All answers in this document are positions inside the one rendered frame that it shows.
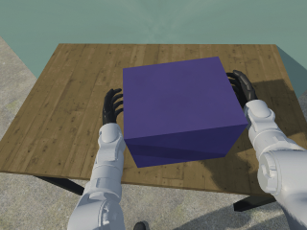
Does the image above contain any robot right forearm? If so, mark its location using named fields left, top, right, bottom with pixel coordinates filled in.
left=243, top=100, right=307, bottom=162

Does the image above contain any table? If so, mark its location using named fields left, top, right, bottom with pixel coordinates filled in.
left=0, top=43, right=307, bottom=212

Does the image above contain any robot left upper arm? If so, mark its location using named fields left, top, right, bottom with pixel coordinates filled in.
left=67, top=198, right=126, bottom=230

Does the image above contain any right robot hand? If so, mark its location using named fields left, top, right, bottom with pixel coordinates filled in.
left=226, top=69, right=258, bottom=109

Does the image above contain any left robot hand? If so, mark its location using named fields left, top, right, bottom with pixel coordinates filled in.
left=102, top=88, right=124, bottom=126

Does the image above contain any robot right upper arm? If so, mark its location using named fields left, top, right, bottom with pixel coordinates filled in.
left=257, top=150, right=307, bottom=230

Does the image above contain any carton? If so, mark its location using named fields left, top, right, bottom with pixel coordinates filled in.
left=123, top=57, right=248, bottom=168

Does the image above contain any robot left forearm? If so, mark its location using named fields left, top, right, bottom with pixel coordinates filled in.
left=67, top=123, right=126, bottom=230

